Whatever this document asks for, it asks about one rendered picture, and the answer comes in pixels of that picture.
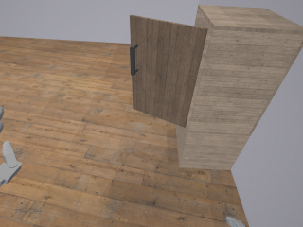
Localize left robot hand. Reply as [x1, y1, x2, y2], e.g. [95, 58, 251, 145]
[0, 106, 22, 187]

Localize cupboard door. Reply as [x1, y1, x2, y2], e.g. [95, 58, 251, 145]
[130, 15, 208, 128]

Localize right robot hand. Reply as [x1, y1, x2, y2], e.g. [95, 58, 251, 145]
[225, 216, 245, 227]

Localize handle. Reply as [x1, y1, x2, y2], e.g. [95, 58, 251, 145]
[130, 44, 138, 76]

